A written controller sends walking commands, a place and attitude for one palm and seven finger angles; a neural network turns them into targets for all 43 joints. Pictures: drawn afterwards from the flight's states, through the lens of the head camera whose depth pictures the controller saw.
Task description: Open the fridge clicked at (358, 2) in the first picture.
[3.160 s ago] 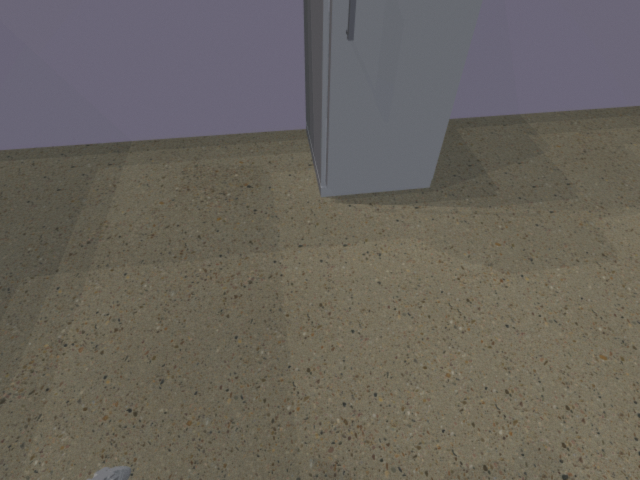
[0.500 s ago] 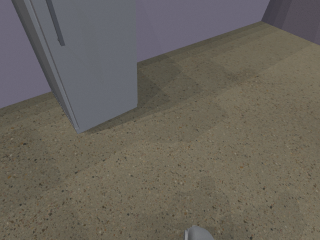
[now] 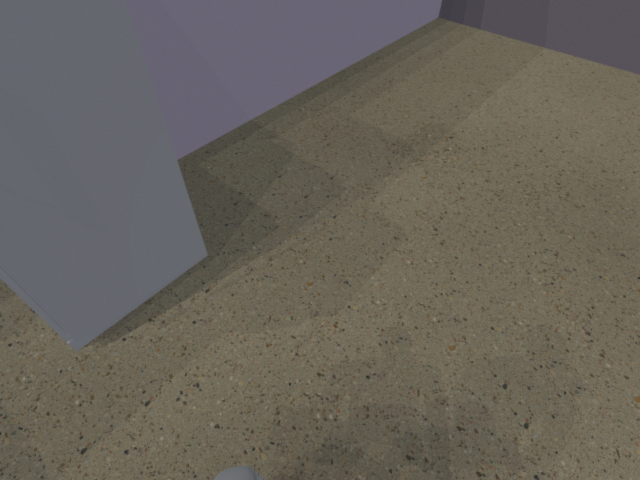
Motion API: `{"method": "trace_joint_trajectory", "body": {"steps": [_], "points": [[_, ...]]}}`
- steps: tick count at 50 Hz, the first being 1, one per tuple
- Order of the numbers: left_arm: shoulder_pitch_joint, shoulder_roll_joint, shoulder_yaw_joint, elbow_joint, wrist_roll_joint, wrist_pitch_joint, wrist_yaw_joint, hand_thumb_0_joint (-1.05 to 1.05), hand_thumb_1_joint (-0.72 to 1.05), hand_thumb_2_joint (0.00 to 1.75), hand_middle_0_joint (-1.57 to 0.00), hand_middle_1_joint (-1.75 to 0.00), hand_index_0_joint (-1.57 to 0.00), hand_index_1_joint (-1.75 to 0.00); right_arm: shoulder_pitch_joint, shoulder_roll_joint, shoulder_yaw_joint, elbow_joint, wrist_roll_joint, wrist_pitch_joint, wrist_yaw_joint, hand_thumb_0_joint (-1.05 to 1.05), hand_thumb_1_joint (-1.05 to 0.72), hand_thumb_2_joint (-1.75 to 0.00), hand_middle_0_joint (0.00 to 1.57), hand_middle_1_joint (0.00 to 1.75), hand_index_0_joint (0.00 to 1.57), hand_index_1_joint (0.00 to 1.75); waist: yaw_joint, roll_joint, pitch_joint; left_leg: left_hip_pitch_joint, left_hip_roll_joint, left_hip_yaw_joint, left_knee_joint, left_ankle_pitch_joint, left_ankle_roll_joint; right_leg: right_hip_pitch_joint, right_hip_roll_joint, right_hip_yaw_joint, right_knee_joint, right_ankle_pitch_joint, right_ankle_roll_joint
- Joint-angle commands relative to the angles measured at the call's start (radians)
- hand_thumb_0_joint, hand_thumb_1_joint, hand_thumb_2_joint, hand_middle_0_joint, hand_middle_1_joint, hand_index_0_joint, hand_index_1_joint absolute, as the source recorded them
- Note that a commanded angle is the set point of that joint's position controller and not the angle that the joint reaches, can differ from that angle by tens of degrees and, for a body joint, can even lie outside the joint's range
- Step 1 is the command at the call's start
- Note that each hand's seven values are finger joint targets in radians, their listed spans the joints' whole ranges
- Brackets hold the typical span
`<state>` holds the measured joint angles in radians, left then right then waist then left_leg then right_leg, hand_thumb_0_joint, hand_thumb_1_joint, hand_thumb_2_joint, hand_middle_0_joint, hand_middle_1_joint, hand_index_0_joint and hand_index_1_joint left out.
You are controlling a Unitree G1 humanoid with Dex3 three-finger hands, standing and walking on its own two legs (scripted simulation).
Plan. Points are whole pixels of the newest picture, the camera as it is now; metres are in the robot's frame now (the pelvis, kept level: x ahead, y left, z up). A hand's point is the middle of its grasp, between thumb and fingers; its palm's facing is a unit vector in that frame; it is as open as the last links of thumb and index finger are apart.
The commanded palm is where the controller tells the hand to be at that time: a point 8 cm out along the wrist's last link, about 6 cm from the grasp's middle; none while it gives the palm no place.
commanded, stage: walk to a spot facing it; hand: left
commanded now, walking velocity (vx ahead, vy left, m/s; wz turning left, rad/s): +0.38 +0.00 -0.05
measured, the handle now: out of the picture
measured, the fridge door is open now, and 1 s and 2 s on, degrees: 0 0 0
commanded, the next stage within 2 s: turn to face it in 0.40 s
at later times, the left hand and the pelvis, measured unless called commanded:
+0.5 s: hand (180, 425) +0.23 +0.22 -0.17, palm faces -0.08 -0.99 -0.15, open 7.4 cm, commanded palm none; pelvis +0.19 +0.05 +0.01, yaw -9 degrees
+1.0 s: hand (229, 341) +0.38 +0.17 -0.17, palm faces +0.05 -0.99 -0.15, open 7.3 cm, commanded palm none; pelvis +0.26 +0.01 -0.01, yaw +3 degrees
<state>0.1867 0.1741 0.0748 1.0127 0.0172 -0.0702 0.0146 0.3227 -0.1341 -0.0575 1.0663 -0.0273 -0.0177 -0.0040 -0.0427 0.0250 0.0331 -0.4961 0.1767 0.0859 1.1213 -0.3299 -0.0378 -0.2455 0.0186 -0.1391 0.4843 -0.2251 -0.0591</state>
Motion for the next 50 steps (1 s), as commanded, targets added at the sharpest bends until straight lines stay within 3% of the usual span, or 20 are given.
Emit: {"method": "trace_joint_trajectory", "body": {"steps": [1,6,9,10,11,12,13,15,18,23,27,31,32,33,34,35,38,42,46,50], "points": [[0.071,0.115,0.003,-0.021,0.007,-0.001,-0.005,0.00,0.90,0.90,-0.20,-0.30,-0.20,-0.30,0.028,-0.041,-0.004,-0.062,-0.001,-0.006,0.020,0.00,-0.90,-0.90,0.20,0.30,0.20,0.30,0.015,-0.148,0.053,0.033,0.008,0.009,-0.231,0.078,-0.011,-0.108,-0.256,0.211,-0.319,-0.099,-0.114],[0.114,0.162,0.009,0.001,0.009,0.005,-0.013,0.00,0.90,0.90,-0.20,-0.30,-0.20,-0.30,-0.090,-0.085,-0.008,-0.112,0.000,-0.029,0.034,0.00,-0.90,-0.90,0.20,0.30,0.20,0.30,0.042,-0.147,0.077,0.114,-0.041,0.045,-0.451,0.095,0.005,-0.043,-0.268,0.241,-0.279,-0.161,-0.099],[0.113,0.154,0.009,0.003,0.003,0.015,-0.016,0.00,0.90,0.90,-0.20,-0.30,-0.20,-0.30,0.036,-0.140,-0.016,-0.073,-0.002,-0.046,0.022,0.00,-0.90,-0.90,0.20,0.30,0.20,0.30,-0.022,-0.016,0.032,0.398,-0.072,0.070,-0.627,0.090,0.010,-0.109,-0.190,0.174,-0.062,-0.073,-0.051],[0.132,0.108,0.000,-0.008,-0.003,0.016,-0.024,0.00,0.90,0.90,-0.20,-0.30,-0.20,-0.30,0.142,-0.226,-0.032,-0.046,-0.012,-0.054,0.010,0.00,-0.90,-0.90,0.20,0.30,0.20,0.30,-0.061,0.157,-0.026,0.557,0.074,-0.146,-0.736,-0.003,0.066,-0.225,-0.094,0.104,0.204,-0.056,-0.004],[0.120,0.058,-0.011,-0.039,-0.007,0.012,-0.030,0.00,0.90,0.90,-0.20,-0.30,-0.20,-0.30,0.243,-0.323,-0.052,-0.032,-0.020,-0.052,0.004,0.00,-0.90,-0.90,0.20,0.30,0.20,0.30,-0.082,0.349,-0.060,0.626,0.306,-0.428,-0.888,-0.062,0.156,-0.379,-0.004,0.014,0.509,-0.328,0.035],[0.067,0.099,-0.007,-0.047,0.005,0.018,-0.019,0.00,0.90,0.90,-0.20,-0.30,-0.20,-0.30,0.234,-0.293,-0.041,-0.025,-0.016,-0.046,-0.006,0.00,-0.90,-0.90,0.20,0.30,0.20,0.30,-0.089,0.329,-0.041,0.558,0.333,-0.481,-0.930,-0.131,0.168,-0.415,-0.049,0.118,0.679,-0.331,0.022],[0.032,0.099,0.001,-0.044,0.006,0.019,-0.024,0.00,0.90,0.90,-0.20,-0.30,-0.20,-0.30,0.167,-0.243,-0.025,-0.041,-0.011,-0.048,-0.010,0.00,-0.90,-0.90,0.20,0.30,0.20,0.30,-0.062,0.196,0.029,0.467,0.314,-0.421,-0.942,-0.130,0.166,-0.449,-0.087,0.141,0.754,-0.247,0.017],[0.064,0.072,0.004,-0.015,0.013,0.031,-0.038,0.00,0.90,0.90,-0.20,-0.30,-0.20,-0.30,0.062,-0.174,-0.004,-0.067,-0.009,-0.061,-0.015,0.00,-0.90,-0.90,0.20,0.30,0.20,0.30,0.001,0.079,0.071,0.373,0.243,-0.219,-0.942,0.025,0.122,-0.408,-0.130,0.144,0.757,-0.114,0.033],[0.130,0.045,0.008,0.005,0.013,0.061,-0.041,0.00,0.90,0.90,-0.20,-0.30,-0.20,-0.30,0.036,-0.147,0.002,-0.064,0.004,-0.075,-0.023,0.00,-0.90,-0.90,0.20,0.30,0.20,0.30,0.045,0.105,0.022,0.360,0.182,-0.004,-0.913,0.293,0.102,-0.357,-0.133,0.121,0.739,-0.024,0.065],[0.040,0.019,0.013,-0.048,0.012,0.085,-0.047,0.00,0.90,0.90,-0.20,-0.30,-0.20,-0.30,0.074,-0.140,-0.008,-0.035,0.007,-0.065,-0.027,0.00,-0.90,-0.90,0.20,0.30,0.20,0.30,0.036,0.086,0.052,0.416,0.183,0.111,-0.895,0.465,0.131,-0.418,-0.148,0.070,0.575,0.020,0.098],[-0.038,-0.006,-0.002,-0.065,0.009,0.070,-0.034,0.00,0.90,0.90,-0.20,-0.30,-0.20,-0.30,0.108,-0.132,-0.012,0.002,-0.003,-0.047,-0.023,0.00,-0.90,-0.90,0.20,0.30,0.20,0.30,-0.001,0.123,0.059,0.398,0.172,0.144,-0.814,0.581,0.145,-0.272,-0.109,0.017,0.275,-0.004,0.077],[0.130,0.034,-0.013,0.009,0.013,0.037,-0.011,0.00,0.90,0.90,-0.20,-0.30,-0.20,-0.30,0.090,-0.113,0.000,0.029,0.008,-0.034,-0.018,0.00,-0.90,-0.90,0.20,0.30,0.20,0.30,0.082,0.066,-0.050,0.334,0.100,0.127,-0.614,0.524,0.088,0.085,-0.076,-0.016,0.012,0.197,0.066],[0.195,0.100,-0.005,0.035,0.015,0.023,0.000,0.00,0.90,0.90,-0.20,-0.30,-0.20,-0.30,0.105,-0.076,0.006,0.032,0.016,-0.036,-0.012,0.00,-0.90,-0.90,0.20,0.30,0.20,0.30,0.111,-0.047,-0.119,0.216,0.051,0.128,-0.483,0.347,0.047,0.268,-0.180,0.081,-0.003,0.434,0.051],[0.251,0.184,0.011,0.058,0.012,0.012,0.009,0.00,0.90,0.90,-0.20,-0.30,-0.20,-0.30,0.138,-0.019,0.015,0.021,0.023,-0.030,-0.007,0.00,-0.90,-0.90,0.20,0.30,0.20,0.30,0.113,-0.237,-0.196,0.070,-0.058,0.135,-0.294,-0.138,0.007,0.411,-0.414,0.268,-0.009,0.757,-0.029],[0.264,0.214,0.008,0.046,-0.003,0.015,0.009,0.00,0.90,0.90,-0.20,-0.30,-0.20,-0.30,0.140,-0.034,0.013,0.006,0.028,-0.006,-0.017,0.00,-0.90,-0.90,0.20,0.30,0.20,0.30,0.111,-0.226,-0.233,0.095,-0.079,0.021,-0.137,-0.334,0.002,0.343,-0.490,0.294,-0.062,0.841,-0.099],[0.190,0.217,0.015,0.026,-0.003,0.015,0.014,0.00,0.90,0.90,-0.20,-0.30,-0.20,-0.30,0.135,-0.038,0.010,-0.001,0.028,0.012,-0.019,0.00,-0.90,-0.90,0.20,0.30,0.20,0.30,0.096,-0.331,-0.244,0.066,-0.069,-0.028,-0.038,-0.332,-0.003,0.279,-0.497,0.319,-0.111,0.715,-0.119],[0.007,0.137,0.000,-0.036,0.002,0.043,0.032,0.00,0.90,0.90,-0.20,-0.30,-0.20,-0.30,0.069,-0.051,-0.002,-0.001,0.018,0.038,-0.010,0.00,-0.90,-0.90,0.20,0.30,0.20,0.30,0.047,-0.150,-0.074,0.037,-0.040,-0.051,0.043,-0.177,-0.009,0.058,-0.430,0.151,-0.163,0.360,-0.076],[-0.058,0.130,0.004,-0.072,0.011,0.057,0.035,0.00,0.90,0.90,-0.20,-0.30,-0.20,-0.30,0.083,-0.045,-0.012,-0.029,0.010,0.066,0.008,0.00,-0.90,-0.90,0.20,0.30,0.20,0.30,0.012,-0.163,-0.031,0.089,-0.048,-0.006,-0.045,-0.108,-0.013,-0.082,-0.409,0.045,-0.232,0.034,-0.044],[-0.046,0.155,0.022,-0.099,0.016,0.069,0.034,0.00,0.90,0.90,-0.20,-0.30,-0.20,-0.30,-0.004,-0.065,-0.018,-0.099,0.006,0.063,0.019,0.00,-0.90,-0.90,0.20,0.30,0.20,0.30,0.036,-0.177,-0.013,0.079,-0.049,0.023,-0.208,-0.126,-0.009,-0.056,-0.433,0.019,-0.204,-0.036,-0.048],[-0.047,0.174,0.030,-0.124,0.007,0.084,0.025,0.00,0.90,0.90,-0.20,-0.30,-0.20,-0.30,0.021,-0.107,-0.028,-0.135,0.003,0.051,0.021,0.00,-0.90,-0.90,0.20,0.30,0.20,0.30,0.006,-0.117,-0.052,0.211,-0.088,0.068,-0.497,0.031,0.000,-0.066,-0.397,-0.059,-0.017,-0.039,0.005]]}}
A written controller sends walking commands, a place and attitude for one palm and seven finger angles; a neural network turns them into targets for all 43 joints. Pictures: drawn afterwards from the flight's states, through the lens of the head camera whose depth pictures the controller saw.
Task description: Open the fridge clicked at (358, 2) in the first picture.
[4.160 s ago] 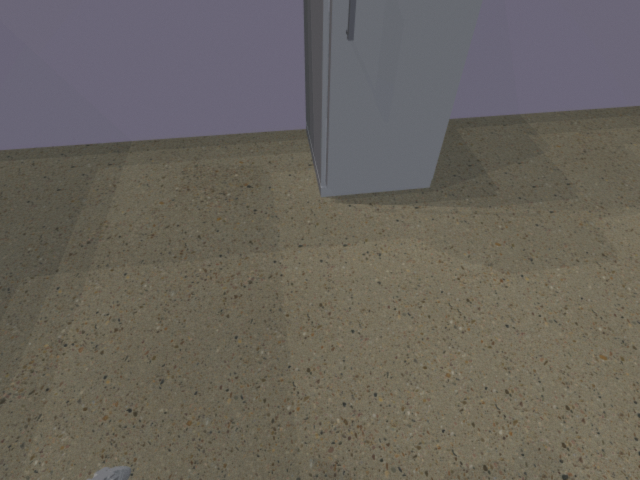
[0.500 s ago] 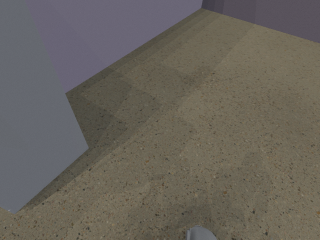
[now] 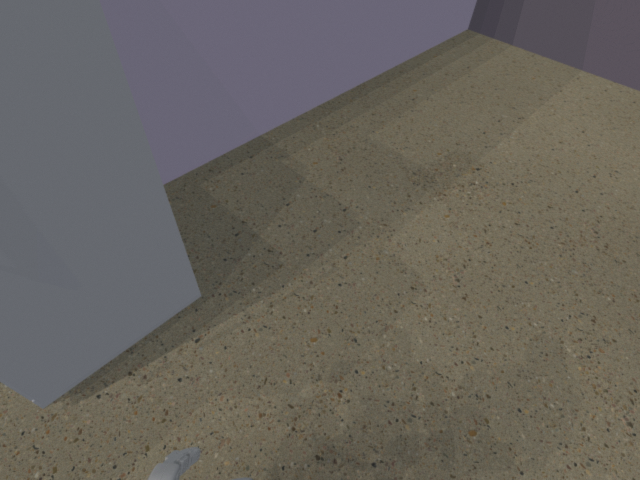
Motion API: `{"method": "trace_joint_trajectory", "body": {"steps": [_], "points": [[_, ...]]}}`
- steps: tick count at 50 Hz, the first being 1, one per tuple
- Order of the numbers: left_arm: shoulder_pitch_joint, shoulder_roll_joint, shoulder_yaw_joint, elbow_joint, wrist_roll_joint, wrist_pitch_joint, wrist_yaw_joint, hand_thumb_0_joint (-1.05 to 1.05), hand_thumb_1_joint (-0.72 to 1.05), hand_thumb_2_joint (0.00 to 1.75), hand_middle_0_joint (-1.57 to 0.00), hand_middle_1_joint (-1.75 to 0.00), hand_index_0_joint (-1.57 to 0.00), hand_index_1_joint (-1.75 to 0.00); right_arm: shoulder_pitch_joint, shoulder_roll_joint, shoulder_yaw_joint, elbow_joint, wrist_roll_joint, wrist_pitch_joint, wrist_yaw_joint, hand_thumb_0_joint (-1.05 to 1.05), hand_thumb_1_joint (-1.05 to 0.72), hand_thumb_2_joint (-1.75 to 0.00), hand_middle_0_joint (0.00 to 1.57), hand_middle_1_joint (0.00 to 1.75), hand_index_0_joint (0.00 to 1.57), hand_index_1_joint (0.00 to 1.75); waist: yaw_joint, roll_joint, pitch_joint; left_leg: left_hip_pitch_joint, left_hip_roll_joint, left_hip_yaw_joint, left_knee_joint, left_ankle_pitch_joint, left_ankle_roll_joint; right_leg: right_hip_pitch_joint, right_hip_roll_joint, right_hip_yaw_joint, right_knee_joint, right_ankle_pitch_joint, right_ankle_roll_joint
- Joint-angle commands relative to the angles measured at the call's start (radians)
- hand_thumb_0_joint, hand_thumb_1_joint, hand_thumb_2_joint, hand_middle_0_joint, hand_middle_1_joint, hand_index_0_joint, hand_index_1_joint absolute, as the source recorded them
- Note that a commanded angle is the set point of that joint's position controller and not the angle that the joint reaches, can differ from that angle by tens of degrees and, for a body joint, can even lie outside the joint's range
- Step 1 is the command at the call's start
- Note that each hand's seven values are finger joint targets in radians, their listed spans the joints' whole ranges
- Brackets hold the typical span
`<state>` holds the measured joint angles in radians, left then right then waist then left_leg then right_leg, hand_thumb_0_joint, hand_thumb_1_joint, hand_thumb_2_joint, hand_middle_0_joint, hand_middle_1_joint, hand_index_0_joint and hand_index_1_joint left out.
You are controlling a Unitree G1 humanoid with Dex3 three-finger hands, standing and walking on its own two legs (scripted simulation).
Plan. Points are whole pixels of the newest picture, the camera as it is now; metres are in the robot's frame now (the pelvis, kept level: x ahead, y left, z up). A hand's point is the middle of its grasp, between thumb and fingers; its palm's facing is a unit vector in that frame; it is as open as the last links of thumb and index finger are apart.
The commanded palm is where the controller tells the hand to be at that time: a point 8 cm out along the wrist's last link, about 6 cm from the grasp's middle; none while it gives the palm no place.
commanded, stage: turn to face it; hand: left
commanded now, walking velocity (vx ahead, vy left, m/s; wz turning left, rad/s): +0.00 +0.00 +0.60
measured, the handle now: out of the picture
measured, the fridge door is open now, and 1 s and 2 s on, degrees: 0 0 0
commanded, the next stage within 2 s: take the last steps up to it in 1.28 s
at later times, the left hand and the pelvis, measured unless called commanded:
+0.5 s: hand out of the picture +0.03 +0.21 -0.14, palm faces +0.31 -0.89 -0.33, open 7.4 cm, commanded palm none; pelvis +0.00 -0.03 +0.00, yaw +17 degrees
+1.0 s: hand out of the picture -0.15 +0.17 -0.18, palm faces +0.60 -0.75 -0.26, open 7.4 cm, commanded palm none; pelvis -0.04 -0.02 +0.00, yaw +35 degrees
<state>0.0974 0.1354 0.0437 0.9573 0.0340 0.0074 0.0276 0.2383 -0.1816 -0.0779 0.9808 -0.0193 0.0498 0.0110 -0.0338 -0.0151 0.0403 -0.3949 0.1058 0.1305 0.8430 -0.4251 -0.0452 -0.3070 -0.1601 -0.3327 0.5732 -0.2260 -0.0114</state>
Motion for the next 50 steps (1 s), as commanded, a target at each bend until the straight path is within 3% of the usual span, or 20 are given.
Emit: {"method": "trace_joint_trajectory", "body": {"steps": [1,2,3,5,8,15,22,23,24,25,28,30,39,42,45,46,47,48,49,50], "points": [[0.046,0.192,0.059,-0.084,-0.019,0.016,0.006,0.00,0.90,0.90,-0.20,-0.30,-0.20,-0.30,0.125,-0.107,-0.017,-0.053,-0.007,-0.023,0.008,0.00,-0.90,-0.90,0.20,0.30,0.20,0.30,-0.016,0.057,-0.049,0.165,0.016,-0.056,-0.367,0.152,0.026,-0.085,-0.168,0.112,0.023,-0.115,-0.002],[0.051,0.131,0.052,-0.118,-0.023,0.024,-0.005,0.00,0.90,0.90,-0.20,-0.30,-0.20,-0.30,0.151,-0.213,-0.040,-0.078,-0.012,-0.031,0.004,0.00,-0.90,-0.90,0.20,0.30,0.20,0.30,-0.034,0.373,-0.034,0.210,0.233,-0.417,-0.529,0.261,0.122,-0.279,-0.030,0.076,0.272,-0.317,0.080],[-0.046,0.126,0.043,-0.170,-0.015,0.025,-0.011,0.00,0.90,0.90,-0.20,-0.30,-0.20,-0.30,0.174,-0.276,-0.051,-0.085,-0.021,-0.033,-0.005,0.00,-0.90,-0.90,0.20,0.30,0.20,0.30,-0.076,0.366,-0.003,0.127,0.353,-0.585,-0.618,0.308,0.229,-0.323,0.040,0.174,0.485,-0.402,0.088],[-0.031,0.132,0.058,-0.150,-0.008,0.026,-0.015,0.00,0.90,0.90,-0.20,-0.30,-0.20,-0.30,0.073,-0.250,-0.040,-0.092,-0.012,-0.043,-0.023,0.00,-0.90,-0.90,0.20,0.30,0.20,0.30,-0.019,0.300,-0.049,0.159,0.257,-0.501,-0.576,0.276,0.196,-0.378,0.042,0.311,0.646,-0.249,0.081],[0.061,0.158,0.062,-0.098,-0.011,0.019,-0.024,0.00,0.90,0.90,-0.20,-0.30,-0.20,-0.30,-0.013,-0.203,-0.021,-0.129,-0.005,-0.061,-0.029,0.00,-0.90,-0.90,0.20,0.30,0.20,0.30,0.023,0.155,-0.107,0.245,0.147,-0.330,-0.516,0.486,0.167,-0.324,0.047,0.317,0.621,-0.117,0.103],[0.021,0.172,0.046,-0.125,-0.028,0.022,-0.009,0.00,0.90,0.90,-0.20,-0.30,-0.20,-0.30,0.029,-0.246,-0.036,-0.111,-0.006,-0.041,-0.021,0.00,-0.90,-0.90,0.20,0.30,0.20,0.30,-0.019,0.136,-0.101,0.313,0.152,-0.405,-0.492,0.571,0.224,-0.235,0.087,0.322,0.369,-0.219,0.112],[0.165,0.197,0.044,-0.109,-0.035,0.010,0.000,0.00,0.90,0.90,-0.20,-0.30,-0.20,-0.30,-0.087,-0.256,-0.046,-0.149,-0.001,-0.015,-0.006,0.00,-0.90,-0.90,0.20,0.30,0.20,0.30,0.048,0.155,-0.101,0.075,0.068,-0.468,-0.432,0.409,0.173,0.108,0.140,0.301,-0.028,-0.093,0.077],[0.223,0.227,0.053,-0.104,-0.030,0.002,0.005,0.00,0.90,0.90,-0.20,-0.30,-0.20,-0.30,-0.105,-0.228,-0.044,-0.161,0.005,-0.013,-0.002,0.00,-0.90,-0.90,0.20,0.30,0.20,0.30,0.080,0.082,-0.112,-0.033,0.012,-0.430,-0.350,0.279,0.122,0.237,0.085,0.342,-0.200,-0.043,0.062],[0.234,0.329,0.071,-0.113,-0.008,-0.008,0.014,0.00,0.90,0.90,-0.20,-0.30,-0.20,-0.30,-0.084,-0.146,-0.033,-0.182,0.015,-0.010,0.004,0.00,-0.90,-0.90,0.20,0.30,0.20,0.30,0.081,-0.238,-0.091,-0.248,-0.143,-0.253,-0.100,0.001,0.027,0.329,-0.195,0.651,-0.359,-0.158,-0.034],[0.179,0.360,0.062,-0.144,-0.012,-0.001,0.011,0.00,0.90,0.90,-0.20,-0.30,-0.20,-0.30,-0.100,-0.168,-0.036,-0.198,0.000,-0.011,0.004,0.00,-0.90,-0.90,0.20,0.30,0.20,0.30,0.073,-0.289,-0.058,-0.233,-0.159,-0.194,0.122,-0.137,0.010,0.162,-0.336,0.715,-0.377,-0.110,-0.117],[0.034,0.257,0.044,-0.174,-0.015,-0.010,0.012,0.00,0.90,0.90,-0.20,-0.30,-0.20,-0.30,-0.074,-0.179,-0.042,-0.135,-0.008,0.013,0.020,0.00,-0.90,-0.90,0.20,0.30,0.20,0.30,-0.001,-0.138,0.040,-0.187,-0.083,-0.194,0.383,0.029,0.002,0.005,-0.192,0.496,-0.330,-0.038,-0.085],[0.059,0.229,0.033,-0.169,-0.014,-0.020,0.009,0.00,0.90,0.90,-0.20,-0.30,-0.20,-0.30,-0.051,-0.157,-0.034,-0.116,-0.005,0.012,0.025,0.00,-0.90,-0.90,0.20,0.30,0.20,0.30,0.002,-0.145,0.015,-0.188,-0.082,-0.157,0.391,0.083,-0.020,0.079,-0.140,0.371,-0.275,0.139,-0.074],[0.217,0.287,0.049,-0.101,-0.002,-0.011,0.006,0.00,0.90,0.90,-0.20,-0.30,-0.20,-0.30,-0.197,-0.133,-0.009,-0.143,0.005,0.010,0.024,0.00,-0.90,-0.90,0.20,0.30,0.20,0.30,0.088,-0.177,-0.037,-0.105,-0.070,-0.068,0.074,-0.032,-0.033,0.237,-0.208,0.300,-0.221,0.341,-0.115],[0.209,0.307,0.061,-0.089,0.000,-0.006,0.005,0.00,0.90,0.90,-0.20,-0.30,-0.20,-0.30,-0.184,-0.128,0.001,-0.145,0.012,-0.002,0.019,0.00,-0.90,-0.90,0.20,0.30,0.20,0.30,0.091,-0.200,-0.079,-0.015,-0.071,-0.039,-0.068,-0.059,-0.014,0.251,-0.234,0.282,-0.172,0.397,-0.121],[0.189,0.309,0.064,-0.075,-0.008,0.001,0.000,0.00,0.90,0.90,-0.20,-0.30,-0.20,-0.30,-0.105,-0.142,0.003,-0.124,0.010,-0.019,0.013,0.00,-0.90,-0.90,0.20,0.30,0.20,0.30,0.048,-0.184,-0.114,0.152,-0.088,-0.006,-0.341,0.114,0.007,0.207,-0.196,0.204,-0.055,0.406,-0.052],[0.184,0.294,0.062,-0.078,-0.018,0.006,-0.004,0.00,0.90,0.90,-0.20,-0.30,-0.20,-0.30,-0.056,-0.181,-0.007,-0.113,0.007,-0.027,0.013,0.00,-0.90,-0.90,0.20,0.30,0.20,0.30,0.015,-0.092,-0.140,0.299,-0.055,-0.039,-0.462,0.260,0.025,0.109,-0.169,0.161,0.052,0.324,-0.001],[0.191,0.235,0.054,-0.104,-0.024,0.010,-0.010,0.00,0.90,0.90,-0.20,-0.30,-0.20,-0.30,-0.028,-0.287,-0.031,-0.116,-0.001,-0.036,0.009,0.00,-0.90,-0.90,0.20,0.30,0.20,0.30,-0.001,0.183,-0.168,0.478,0.172,-0.313,-0.506,0.526,0.109,-0.137,-0.052,0.121,0.253,-0.028,0.071],[0.128,0.191,0.029,-0.146,-0.017,0.015,-0.011,0.00,0.90,0.90,-0.20,-0.30,-0.20,-0.30,0.030,-0.354,-0.042,-0.102,0.003,-0.029,0.003,0.00,-0.90,-0.90,0.20,0.30,0.20,0.30,-0.035,0.313,-0.134,0.461,0.337,-0.446,-0.490,0.865,0.233,-0.283,0.009,0.175,0.410,-0.439,0.101],[0.055,0.206,0.028,-0.141,-0.012,0.031,0.001,0.00,0.90,0.90,-0.20,-0.30,-0.20,-0.30,0.065,-0.318,-0.035,-0.073,0.000,-0.032,-0.013,0.00,-0.90,-0.90,0.20,0.30,0.20,0.30,-0.059,0.270,-0.112,0.384,0.303,-0.427,-0.487,0.897,0.247,-0.267,0.014,0.273,0.494,-0.406,0.095],[0.053,0.202,0.035,-0.125,-0.019,0.032,0.000,0.00,0.90,0.90,-0.20,-0.30,-0.20,-0.30,0.012,-0.296,-0.028,-0.078,-0.002,-0.031,-0.023,0.00,-0.90,-0.90,0.20,0.30,0.20,0.30,-0.027,0.257,-0.076,0.349,0.255,-0.381,-0.479,0.855,0.240,-0.279,0.018,0.299,0.549,-0.345,0.094]]}}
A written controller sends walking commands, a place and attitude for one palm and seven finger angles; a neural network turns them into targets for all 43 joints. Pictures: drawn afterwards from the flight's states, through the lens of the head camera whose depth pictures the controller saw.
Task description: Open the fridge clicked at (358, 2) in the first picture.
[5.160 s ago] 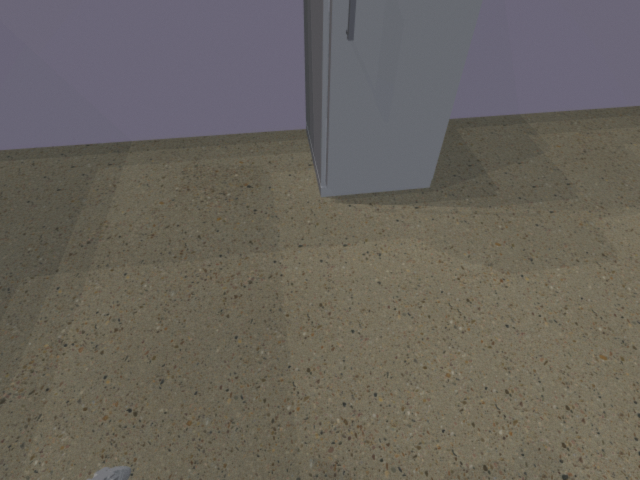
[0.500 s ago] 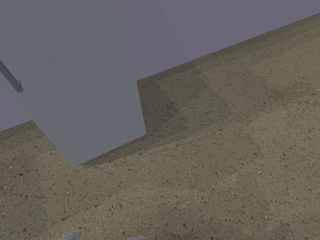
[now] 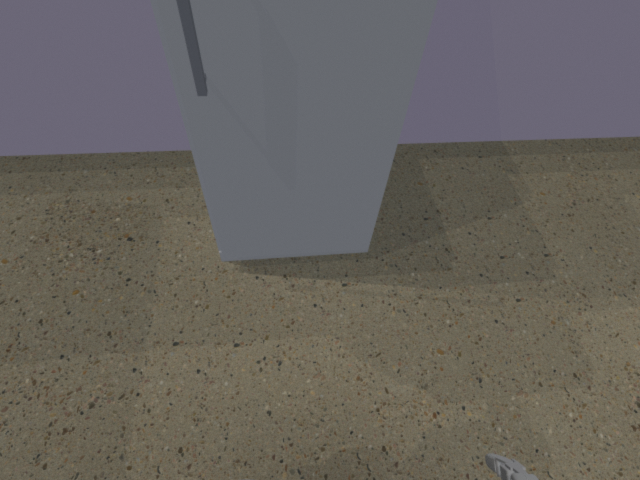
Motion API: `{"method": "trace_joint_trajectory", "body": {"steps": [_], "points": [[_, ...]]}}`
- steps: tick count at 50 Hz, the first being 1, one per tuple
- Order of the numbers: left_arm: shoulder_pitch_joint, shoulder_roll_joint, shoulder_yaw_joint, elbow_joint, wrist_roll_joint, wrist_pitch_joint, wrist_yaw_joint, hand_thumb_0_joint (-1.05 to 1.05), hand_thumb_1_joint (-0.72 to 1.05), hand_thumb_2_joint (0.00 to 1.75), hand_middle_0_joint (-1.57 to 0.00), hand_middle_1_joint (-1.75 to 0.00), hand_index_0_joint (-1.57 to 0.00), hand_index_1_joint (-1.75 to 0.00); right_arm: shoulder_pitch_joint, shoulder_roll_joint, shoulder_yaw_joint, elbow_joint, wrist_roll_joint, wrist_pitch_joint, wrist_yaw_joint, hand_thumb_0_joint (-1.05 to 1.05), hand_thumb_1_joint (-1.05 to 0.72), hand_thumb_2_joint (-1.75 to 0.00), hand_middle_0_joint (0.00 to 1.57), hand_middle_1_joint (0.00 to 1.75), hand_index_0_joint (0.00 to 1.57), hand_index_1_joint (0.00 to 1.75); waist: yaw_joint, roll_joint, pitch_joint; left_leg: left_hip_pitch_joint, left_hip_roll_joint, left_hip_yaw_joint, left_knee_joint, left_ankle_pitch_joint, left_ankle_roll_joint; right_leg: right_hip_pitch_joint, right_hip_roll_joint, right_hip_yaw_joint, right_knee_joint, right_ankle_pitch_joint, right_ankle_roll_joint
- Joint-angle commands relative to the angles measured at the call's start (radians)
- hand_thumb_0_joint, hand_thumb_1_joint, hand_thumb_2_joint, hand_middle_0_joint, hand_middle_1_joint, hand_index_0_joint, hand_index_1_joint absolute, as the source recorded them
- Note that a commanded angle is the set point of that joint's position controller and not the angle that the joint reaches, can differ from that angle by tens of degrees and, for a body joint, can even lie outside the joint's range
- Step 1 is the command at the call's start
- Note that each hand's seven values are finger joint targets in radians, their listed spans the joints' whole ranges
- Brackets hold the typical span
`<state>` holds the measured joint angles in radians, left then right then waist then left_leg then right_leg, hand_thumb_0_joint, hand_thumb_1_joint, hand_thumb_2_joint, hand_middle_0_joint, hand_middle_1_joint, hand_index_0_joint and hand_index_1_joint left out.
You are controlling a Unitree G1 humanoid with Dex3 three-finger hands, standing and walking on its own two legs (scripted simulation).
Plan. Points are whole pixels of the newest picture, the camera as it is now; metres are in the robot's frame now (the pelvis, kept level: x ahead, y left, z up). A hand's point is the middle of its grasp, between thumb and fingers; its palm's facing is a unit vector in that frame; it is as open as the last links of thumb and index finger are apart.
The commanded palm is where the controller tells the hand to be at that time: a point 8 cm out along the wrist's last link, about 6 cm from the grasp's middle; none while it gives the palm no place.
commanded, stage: turn to face it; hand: left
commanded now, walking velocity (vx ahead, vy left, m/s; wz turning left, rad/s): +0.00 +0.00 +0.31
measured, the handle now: out of the picture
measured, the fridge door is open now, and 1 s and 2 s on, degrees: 0 0 0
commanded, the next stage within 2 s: take the last steps up to it in 0.28 s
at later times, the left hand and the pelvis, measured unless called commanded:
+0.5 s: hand out of the picture +0.06 +0.17 -0.13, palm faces +0.15 -0.95 -0.26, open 7.4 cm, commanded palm none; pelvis +0.00 -0.03 +0.01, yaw +9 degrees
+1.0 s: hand out of the picture -0.05 +0.19 -0.17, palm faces +0.25 -0.96 -0.14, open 7.4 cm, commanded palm none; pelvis +0.07 +0.05 +0.01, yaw +10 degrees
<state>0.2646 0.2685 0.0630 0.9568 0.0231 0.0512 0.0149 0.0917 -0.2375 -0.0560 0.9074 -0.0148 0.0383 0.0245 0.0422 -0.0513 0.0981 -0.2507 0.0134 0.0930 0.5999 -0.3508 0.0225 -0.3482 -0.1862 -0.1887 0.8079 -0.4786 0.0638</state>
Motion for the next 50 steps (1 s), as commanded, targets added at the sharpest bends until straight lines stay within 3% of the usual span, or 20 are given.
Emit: {"method": "trace_joint_trajectory", "body": {"steps": [1,2,4,13,18,19,20,21,22,23,25,29,37,40,42,43,44,45,47,50], "points": [[-0.099,0.077,0.018,-0.104,-0.010,-0.012,0.007,0.00,0.90,0.90,-0.20,-0.30,-0.20,-0.30,0.101,-0.205,-0.039,-0.017,-0.006,-0.021,-0.039,0.00,-0.90,-0.90,0.20,0.30,0.20,0.30,-0.077,0.248,-0.105,0.166,0.296,-0.287,-0.236,0.760,0.154,-0.224,0.047,0.164,0.332,-0.020,0.020],[-0.060,0.076,0.020,-0.084,-0.009,-0.015,0.000,0.00,0.90,0.90,-0.20,-0.30,-0.20,-0.30,0.060,-0.188,-0.030,-0.033,-0.004,-0.026,-0.039,0.00,-0.90,-0.90,0.20,0.30,0.20,0.30,-0.047,0.211,-0.115,0.166,0.261,-0.239,-0.236,0.731,0.133,-0.210,0.051,0.156,0.344,0.035,0.025],[-0.033,0.075,0.017,-0.064,-0.009,-0.015,-0.002,0.00,0.90,0.90,-0.20,-0.30,-0.20,-0.30,0.058,-0.173,-0.027,-0.033,0.000,-0.033,-0.039,0.00,-0.90,-0.90,0.20,0.30,0.20,0.30,-0.042,0.196,-0.131,0.190,0.221,-0.198,-0.240,0.737,0.119,-0.190,0.064,0.152,0.325,0.079,0.034],[-0.108,0.037,0.000,-0.083,-0.014,-0.017,0.007,0.00,0.90,0.90,-0.20,-0.30,-0.20,-0.30,0.128,-0.152,-0.032,0.004,-0.008,-0.026,-0.041,0.00,-0.90,-0.90,0.20,0.30,0.20,0.30,-0.073,0.192,-0.124,0.191,0.232,-0.288,-0.238,0.677,0.155,-0.084,0.112,0.152,0.039,0.031,0.025],[-0.023,0.035,0.000,-0.055,-0.019,-0.043,0.016,0.00,0.90,0.90,-0.20,-0.30,-0.20,-0.30,0.104,-0.138,-0.033,0.014,-0.002,-0.025,-0.039,0.00,-0.90,-0.90,0.20,0.30,0.20,0.30,-0.026,0.183,-0.152,0.089,0.182,-0.320,-0.152,0.608,0.101,0.158,0.140,0.135,-0.334,0.240,-0.002],[0.017,0.058,0.002,-0.038,-0.014,-0.056,0.020,0.00,0.90,0.90,-0.20,-0.30,-0.20,-0.30,0.106,-0.111,-0.027,0.021,0.005,-0.028,-0.035,0.00,-0.90,-0.90,0.20,0.30,0.20,0.30,-0.008,0.105,-0.172,0.027,0.135,-0.279,-0.092,0.458,0.051,0.269,0.093,0.172,-0.455,0.362,-0.010],[0.040,0.121,0.010,-0.024,-0.002,-0.069,0.026,0.00,0.90,0.90,-0.20,-0.30,-0.20,-0.30,0.131,-0.046,-0.014,0.018,0.014,-0.033,-0.029,0.00,-0.90,-0.90,0.20,0.30,0.20,0.30,-0.013,-0.097,-0.203,-0.132,0.023,-0.154,0.042,0.148,-0.017,0.403,-0.102,0.370,-0.490,0.469,-0.073],[0.057,0.167,0.014,-0.029,0.000,-0.070,0.022,0.00,0.90,0.90,-0.20,-0.30,-0.20,-0.30,0.109,-0.029,-0.010,-0.004,0.008,-0.023,-0.029,0.00,-0.90,-0.90,0.20,0.30,0.20,0.30,0.009,-0.196,-0.154,-0.211,-0.044,-0.125,0.189,-0.223,-0.043,0.335,-0.255,0.496,-0.541,0.460,-0.184],[0.068,0.157,0.023,-0.025,-0.004,-0.071,0.021,0.00,0.90,0.90,-0.20,-0.30,-0.20,-0.30,0.106,-0.069,-0.021,0.000,-0.005,-0.003,-0.029,0.00,-0.90,-0.90,0.20,0.30,0.20,0.30,0.018,-0.267,-0.139,-0.239,-0.014,-0.162,0.331,-0.249,-0.037,0.277,-0.250,0.526,-0.586,0.309,-0.212],[0.042,0.122,0.020,-0.026,-0.004,-0.071,0.020,0.00,0.90,0.90,-0.20,-0.30,-0.20,-0.30,0.095,-0.076,-0.027,0.016,-0.008,-0.003,-0.024,0.00,-0.90,-0.90,0.20,0.30,0.20,0.30,0.011,-0.201,-0.065,-0.284,-0.001,-0.163,0.430,-0.180,-0.033,0.238,-0.216,0.522,-0.618,0.155,-0.221],[0.000,0.073,0.006,-0.026,-0.004,-0.083,0.012,0.00,0.90,0.90,-0.20,-0.30,-0.20,-0.30,0.119,-0.058,-0.029,0.053,-0.013,-0.008,-0.006,0.00,-0.90,-0.90,0.20,0.30,0.20,0.30,-0.024,-0.061,-0.002,-0.310,0.030,-0.140,0.504,-0.028,-0.041,0.194,-0.133,0.382,-0.629,0.068,-0.175],[0.066,0.029,0.000,0.006,0.000,-0.107,0.009,0.00,0.90,0.90,-0.20,-0.30,-0.20,-0.30,0.146,-0.027,-0.025,0.073,-0.018,-0.018,0.001,0.00,-0.90,-0.90,0.20,0.30,0.20,0.30,-0.021,-0.089,-0.004,-0.304,0.061,-0.093,0.442,0.070,-0.062,0.220,-0.096,0.285,-0.645,0.133,-0.155],[0.188,0.057,-0.001,0.103,0.010,-0.114,0.003,0.00,0.90,0.90,-0.20,-0.30,-0.20,-0.30,0.033,0.002,-0.006,0.054,-0.007,-0.042,0.009,0.00,-0.90,-0.90,0.20,0.30,0.20,0.30,0.019,-0.110,0.020,-0.245,0.074,-0.016,0.143,0.018,-0.050,0.236,-0.129,0.283,-0.651,0.148,-0.202],[0.179,0.062,0.003,0.124,0.007,-0.106,0.001,0.00,0.90,0.90,-0.20,-0.30,-0.20,-0.30,0.064,0.016,0.002,0.065,-0.003,-0.057,0.006,0.00,-0.90,-0.90,0.20,0.30,0.20,0.30,-0.003,-0.116,0.011,-0.099,0.046,0.028,0.008,0.036,-0.036,0.172,-0.098,0.240,-0.597,0.153,-0.188],[0.152,0.048,0.002,0.133,-0.001,-0.098,0.000,0.00,0.90,0.90,-0.20,-0.30,-0.20,-0.30,0.176,-0.006,-0.001,0.105,-0.002,-0.071,-0.004,0.00,-0.90,-0.90,0.20,0.30,0.20,0.30,-0.062,-0.050,-0.014,0.147,0.026,0.066,-0.134,0.111,-0.036,0.038,-0.049,0.184,-0.501,0.099,-0.150],[0.146,0.012,-0.005,0.128,-0.002,-0.092,-0.003,0.00,0.90,0.90,-0.20,-0.30,-0.20,-0.30,0.277,-0.045,-0.010,0.140,-0.002,-0.079,-0.016,0.00,-0.90,-0.90,0.20,0.30,0.20,0.30,-0.105,0.070,-0.047,0.295,0.067,0.012,-0.185,0.050,-0.025,-0.049,-0.002,0.139,-0.365,0.078,-0.122],[0.146,-0.047,-0.016,0.109,-0.007,-0.091,-0.010,0.00,0.90,0.90,-0.20,-0.30,-0.20,-0.30,0.378,-0.129,-0.030,0.170,-0.013,-0.086,-0.028,0.00,-0.90,-0.90,0.20,0.30,0.20,0.30,-0.141,0.300,-0.077,0.397,0.279,-0.269,-0.285,-0.086,0.044,-0.205,0.098,0.052,-0.106,0.012,-0.078],[0.093,-0.056,-0.021,0.068,-0.001,-0.092,-0.008,0.00,0.90,0.90,-0.20,-0.30,-0.20,-0.30,0.468,-0.186,-0.042,0.181,-0.017,-0.080,-0.033,0.00,-0.90,-0.90,0.20,0.30,0.20,0.30,-0.169,0.351,-0.068,0.369,0.419,-0.486,-0.414,-0.181,0.121,-0.296,0.150,0.050,0.120,-0.116,-0.069],[0.032,-0.028,-0.012,0.066,0.004,-0.084,-0.011,0.00,0.90,0.90,-0.20,-0.30,-0.20,-0.30,0.369,-0.129,-0.026,0.164,-0.010,-0.079,-0.043,0.00,-0.90,-0.90,0.20,0.30,0.20,0.30,-0.130,0.244,0.012,0.195,0.409,-0.460,-0.468,-0.285,0.143,-0.331,0.075,0.149,0.326,-0.009,-0.087],[0.096,-0.070,-0.006,0.112,0.011,-0.076,-0.029,0.00,0.90,0.90,-0.20,-0.30,-0.20,-0.30,0.269,-0.027,-0.005,0.137,-0.009,-0.102,-0.050,0.00,-0.90,-0.90,0.20,0.30,0.20,0.30,-0.059,0.160,0.032,0.097,0.299,-0.221,-0.470,-0.027,0.104,-0.250,0.048,0.149,0.313,0.172,-0.067]]}}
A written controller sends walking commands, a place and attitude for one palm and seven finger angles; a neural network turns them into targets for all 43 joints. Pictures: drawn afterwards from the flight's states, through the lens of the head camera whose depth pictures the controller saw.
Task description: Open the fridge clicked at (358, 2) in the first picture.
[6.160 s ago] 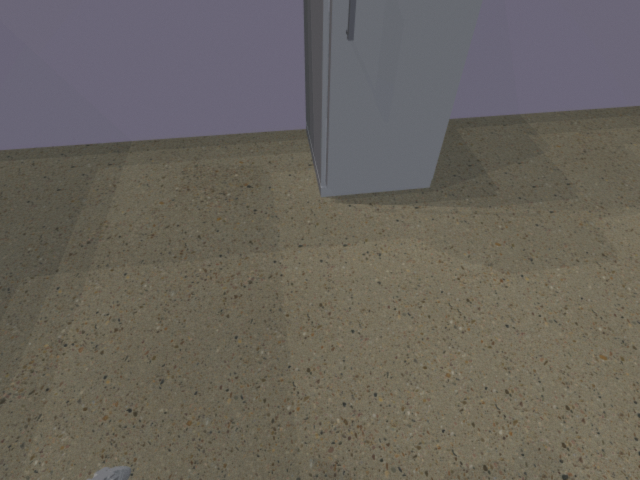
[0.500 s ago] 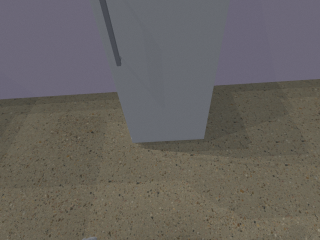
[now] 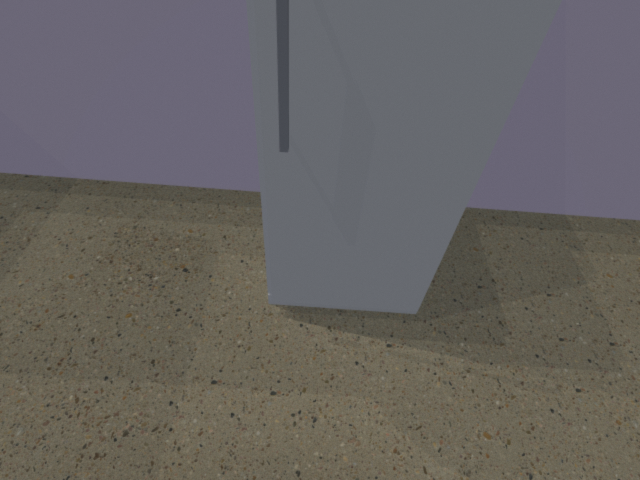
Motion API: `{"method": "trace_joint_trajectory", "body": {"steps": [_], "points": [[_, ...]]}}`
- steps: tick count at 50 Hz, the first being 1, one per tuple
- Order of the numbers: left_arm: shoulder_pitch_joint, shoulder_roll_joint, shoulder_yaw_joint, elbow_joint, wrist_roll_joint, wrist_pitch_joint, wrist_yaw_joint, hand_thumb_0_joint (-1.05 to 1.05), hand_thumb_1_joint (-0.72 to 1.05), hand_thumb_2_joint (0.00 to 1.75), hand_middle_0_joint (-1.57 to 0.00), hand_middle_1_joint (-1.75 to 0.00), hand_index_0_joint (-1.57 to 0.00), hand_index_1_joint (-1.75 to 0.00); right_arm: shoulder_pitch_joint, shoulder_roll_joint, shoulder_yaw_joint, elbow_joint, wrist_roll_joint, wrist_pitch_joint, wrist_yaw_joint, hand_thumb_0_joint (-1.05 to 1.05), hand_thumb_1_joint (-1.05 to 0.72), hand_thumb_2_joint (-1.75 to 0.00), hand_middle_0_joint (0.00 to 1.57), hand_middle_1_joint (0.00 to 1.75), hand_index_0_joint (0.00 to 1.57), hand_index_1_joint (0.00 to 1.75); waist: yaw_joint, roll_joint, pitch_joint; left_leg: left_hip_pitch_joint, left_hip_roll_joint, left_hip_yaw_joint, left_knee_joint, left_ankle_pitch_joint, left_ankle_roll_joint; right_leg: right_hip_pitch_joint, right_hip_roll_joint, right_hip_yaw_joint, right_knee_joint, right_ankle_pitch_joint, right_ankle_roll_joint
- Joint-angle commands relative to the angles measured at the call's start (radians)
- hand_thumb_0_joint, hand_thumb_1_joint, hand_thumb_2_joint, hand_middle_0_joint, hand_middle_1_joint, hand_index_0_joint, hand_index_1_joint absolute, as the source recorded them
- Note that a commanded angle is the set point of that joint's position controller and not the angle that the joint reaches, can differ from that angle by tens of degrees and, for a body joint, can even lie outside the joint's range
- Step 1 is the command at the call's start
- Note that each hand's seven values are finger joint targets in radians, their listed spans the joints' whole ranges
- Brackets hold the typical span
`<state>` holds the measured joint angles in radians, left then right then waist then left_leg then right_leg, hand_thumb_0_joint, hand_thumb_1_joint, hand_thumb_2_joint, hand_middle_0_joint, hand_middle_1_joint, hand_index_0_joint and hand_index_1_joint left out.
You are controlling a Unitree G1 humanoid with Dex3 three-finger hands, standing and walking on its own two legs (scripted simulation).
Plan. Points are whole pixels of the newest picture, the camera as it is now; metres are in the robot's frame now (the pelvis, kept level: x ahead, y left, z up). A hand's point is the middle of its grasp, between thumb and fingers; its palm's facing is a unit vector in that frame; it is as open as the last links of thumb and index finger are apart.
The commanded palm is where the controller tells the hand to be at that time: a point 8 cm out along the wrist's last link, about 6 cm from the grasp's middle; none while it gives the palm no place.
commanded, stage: take the last steps up to it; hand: left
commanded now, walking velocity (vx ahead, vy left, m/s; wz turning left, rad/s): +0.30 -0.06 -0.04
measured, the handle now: (284, 54) +0.75 +0.14 +0.18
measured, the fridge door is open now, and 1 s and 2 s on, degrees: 0 0 0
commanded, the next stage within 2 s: come to a stop and stand still in 0.56 s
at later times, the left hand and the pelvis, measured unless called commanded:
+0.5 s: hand (259, 386) +0.29 +0.12 -0.16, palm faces -0.03 -0.98 -0.22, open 7.4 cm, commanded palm none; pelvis +0.18 -0.06 -0.01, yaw -1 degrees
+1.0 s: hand (250, 399) +0.27 +0.13 -0.18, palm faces +0.04 -0.98 -0.18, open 7.4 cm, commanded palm none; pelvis +0.27 -0.04 +0.00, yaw -2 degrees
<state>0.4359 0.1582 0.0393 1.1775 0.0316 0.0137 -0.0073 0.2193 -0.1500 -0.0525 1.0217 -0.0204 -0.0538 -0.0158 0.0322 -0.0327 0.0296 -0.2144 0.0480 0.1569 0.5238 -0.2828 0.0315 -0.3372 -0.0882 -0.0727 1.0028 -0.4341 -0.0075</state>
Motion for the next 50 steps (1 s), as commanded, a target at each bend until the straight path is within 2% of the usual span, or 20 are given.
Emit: {"method": "trace_joint_trajectory", "body": {"steps": [1,5,13,16,17,18,19,20,21,23,25,28,33,35,37,39,40,42,47,50], "points": [[-0.058,0.034,0.018,-0.103,0.001,-0.033,-0.007,0.00,0.90,0.90,-0.20,-0.30,-0.20,-0.30,0.139,-0.112,-0.005,0.022,0.000,-0.015,-0.011,0.00,-0.90,-0.90,0.20,0.30,0.20,0.30,-0.036,0.149,0.088,0.063,0.245,-0.237,-0.391,-0.024,0.095,-0.251,-0.048,0.027,0.109,0.162,0.012],[-0.109,0.039,0.024,-0.134,-0.002,-0.019,-0.008,0.00,0.90,0.90,-0.20,-0.30,-0.20,-0.30,0.167,-0.109,-0.003,0.036,0.005,-0.025,-0.013,0.00,-0.90,-0.90,0.20,0.30,0.20,0.30,-0.023,0.124,0.104,0.093,0.251,-0.190,-0.404,0.099,0.127,-0.308,-0.061,0.038,0.055,0.237,0.033],[-0.345,0.043,0.023,-0.229,-0.010,-0.032,-0.017,0.00,0.90,0.90,-0.20,-0.30,-0.20,-0.30,0.245,-0.126,-0.018,0.082,-0.011,-0.018,-0.011,0.00,-0.90,-0.90,0.20,0.30,0.20,0.30,-0.073,0.148,0.137,0.158,0.259,-0.126,-0.328,0.298,0.123,-0.241,-0.029,-0.019,-0.298,0.234,0.011],[-0.301,0.061,0.028,-0.216,-0.008,-0.044,-0.016,0.00,0.90,0.90,-0.20,-0.30,-0.20,-0.30,0.235,-0.137,-0.022,0.089,-0.013,-0.009,-0.010,0.00,-0.90,-0.90,0.20,0.30,0.20,0.30,-0.047,0.142,0.096,0.147,0.249,-0.101,-0.214,0.410,0.099,-0.071,0.024,-0.064,-0.396,0.217,-0.017],[-0.215,0.079,0.033,-0.189,-0.007,-0.052,-0.014,0.00,0.90,0.90,-0.20,-0.30,-0.20,-0.30,0.235,-0.134,-0.019,0.092,-0.011,-0.006,-0.008,0.00,-0.90,-0.90,0.20,0.30,0.20,0.30,-0.005,0.086,0.053,0.113,0.215,-0.076,-0.094,0.483,0.078,0.073,0.057,-0.089,-0.464,0.248,-0.027],[-0.066,0.122,0.045,-0.141,-0.003,-0.064,-0.008,0.00,0.90,0.90,-0.20,-0.30,-0.20,-0.30,0.226,-0.125,-0.015,0.094,-0.003,-0.009,-0.004,0.00,-0.90,-0.90,0.20,0.30,0.20,0.30,0.063,0.032,-0.031,0.023,0.167,-0.033,0.094,0.461,0.043,0.297,0.039,-0.053,-0.498,0.291,-0.044],[0.075,0.222,0.071,-0.102,0.004,-0.078,0.005,0.00,0.90,0.90,-0.20,-0.30,-0.20,-0.30,0.256,-0.072,-0.007,0.078,0.011,-0.014,0.006,0.00,-0.90,-0.90,0.20,0.30,0.20,0.30,0.104,-0.165,-0.168,-0.190,0.060,0.029,0.403,0.147,-0.001,0.539,-0.199,0.231,-0.546,0.345,-0.118],[0.132,0.299,0.079,-0.091,-0.016,-0.075,0.009,0.00,0.90,0.90,-0.20,-0.30,-0.20,-0.30,0.247,-0.068,0.000,0.044,0.018,-0.009,0.003,0.00,-0.90,-0.90,0.20,0.30,0.20,0.30,0.092,-0.248,-0.232,-0.304,-0.031,-0.044,0.669,-0.316,-0.013,0.557,-0.368,0.509,-0.678,0.417,-0.215],[0.045,0.286,0.076,-0.112,-0.021,-0.072,0.013,0.00,0.90,0.90,-0.20,-0.30,-0.20,-0.30,0.194,-0.073,-0.008,0.042,0.020,0.000,0.003,0.00,-0.90,-0.90,0.20,0.30,0.20,0.30,0.086,-0.202,-0.203,-0.333,0.010,-0.147,0.778,-0.292,0.001,0.443,-0.368,0.512,-0.735,0.225,-0.232],[-0.141,0.182,0.049,-0.164,-0.019,-0.066,0.025,0.00,0.90,0.90,-0.20,-0.30,-0.20,-0.30,0.124,-0.061,-0.010,0.033,0.004,0.009,0.010,0.00,-0.90,-0.90,0.20,0.30,0.20,0.30,0.017,-0.028,-0.023,-0.359,0.088,-0.169,0.764,-0.117,-0.003,0.208,-0.293,0.337,-0.780,0.105,-0.189],[-0.191,0.114,0.027,-0.168,-0.012,-0.080,0.027,0.00,0.90,0.90,-0.20,-0.30,-0.20,-0.30,0.176,-0.033,-0.002,0.052,-0.006,0.026,0.012,0.00,-0.90,-0.90,0.20,0.30,0.20,0.30,-0.042,-0.061,-0.004,-0.284,0.095,-0.148,0.662,-0.046,-0.025,0.104,-0.229,0.172,-0.796,0.287,-0.150],[-0.173,0.086,0.023,-0.154,-0.006,-0.086,0.030,0.00,0.90,0.90,-0.20,-0.30,-0.20,-0.30,0.190,-0.006,0.002,0.056,-0.007,0.042,0.014,0.00,-0.90,-0.90,0.20,0.30,0.20,0.30,-0.065,-0.067,-0.003,-0.211,0.083,-0.101,0.477,-0.044,-0.053,0.044,-0.189,0.077,-0.788,0.424,-0.149],[-0.134,0.126,0.022,-0.129,-0.007,-0.082,0.025,0.00,0.90,0.90,-0.20,-0.30,-0.20,-0.30,0.076,-0.017,0.010,0.009,0.000,0.027,0.023,0.00,-0.90,-0.90,0.20,0.30,0.20,0.30,-0.029,-0.082,-0.007,-0.191,0.055,-0.069,0.218,-0.019,-0.060,0.145,-0.192,0.083,-0.765,0.443,-0.164],[-0.136,0.114,0.013,-0.116,-0.014,-0.072,0.029,0.00,0.90,0.90,-0.20,-0.30,-0.20,-0.30,0.042,-0.017,0.022,0.013,0.004,0.024,0.013,0.00,-0.90,-0.90,0.20,0.30,0.20,0.30,-0.026,-0.076,0.003,-0.109,0.034,-0.072,0.102,0.044,-0.066,0.143,-0.161,0.055,-0.712,0.571,-0.139],[-0.149,0.100,0.001,-0.105,-0.020,-0.059,0.036,0.00,0.90,0.90,-0.20,-0.30,-0.20,-0.30,0.078,-0.036,0.029,0.037,0.006,0.020,0.006,0.00,-0.90,-0.90,0.20,0.30,0.20,0.30,-0.050,-0.027,-0.023,0.059,0.035,-0.086,-0.082,0.278,-0.069,0.110,-0.104,0.011,-0.613,0.583,-0.076],[-0.088,0.063,-0.011,-0.102,-0.024,-0.043,0.048,0.00,0.90,0.90,-0.20,-0.30,-0.20,-0.30,0.083,-0.121,0.018,0.039,0.006,0.015,-0.004,0.00,-0.90,-0.90,0.20,0.30,0.20,0.30,-0.032,0.112,-0.057,0.166,0.171,-0.175,-0.073,0.719,-0.008,0.077,-0.036,-0.001,-0.568,0.385,0.001],[-0.077,0.063,-0.014,-0.101,-0.021,-0.033,0.053,0.00,0.90,0.90,-0.20,-0.30,-0.20,-0.30,0.069,-0.138,0.016,0.039,0.011,0.023,-0.011,0.00,-0.90,-0.90,0.20,0.30,0.20,0.30,-0.031,0.128,-0.039,0.148,0.205,-0.190,-0.078,0.763,0.018,0.086,-0.017,-0.006,-0.568,0.279,0.017],[-0.072,0.088,-0.011,-0.097,-0.026,-0.011,0.055,0.00,0.90,0.90,-0.20,-0.30,-0.20,-0.30,0.017,-0.149,0.011,0.028,0.020,0.033,-0.027,0.00,-0.90,-0.90,0.20,0.30,0.20,0.30,-0.023,0.279,-0.022,0.113,0.244,-0.239,-0.149,0.877,0.071,0.108,-0.005,-0.019,-0.474,0.129,0.039],[-0.099,0.103,0.018,-0.133,-0.016,0.016,0.050,0.00,0.90,0.90,-0.20,-0.30,-0.20,-0.30,-0.001,-0.199,-0.030,-0.005,0.007,0.063,-0.045,0.00,-0.90,-0.90,0.20,0.30,0.20,0.30,-0.046,0.183,-0.097,0.233,0.325,-0.273,-0.119,1.003,0.180,-0.085,0.028,0.061,-0.087,-0.138,0.035],[-0.123,0.082,0.034,-0.174,-0.015,0.025,0.046,0.00,0.90,0.90,-0.20,-0.30,-0.20,-0.30,-0.028,-0.205,-0.046,-0.031,0.001,0.072,-0.040,0.00,-0.90,-0.90,0.20,0.30,0.20,0.30,-0.045,0.138,-0.146,0.206,0.316,-0.248,-0.108,0.860,0.176,-0.115,0.041,0.084,0.001,-0.111,0.044]]}}
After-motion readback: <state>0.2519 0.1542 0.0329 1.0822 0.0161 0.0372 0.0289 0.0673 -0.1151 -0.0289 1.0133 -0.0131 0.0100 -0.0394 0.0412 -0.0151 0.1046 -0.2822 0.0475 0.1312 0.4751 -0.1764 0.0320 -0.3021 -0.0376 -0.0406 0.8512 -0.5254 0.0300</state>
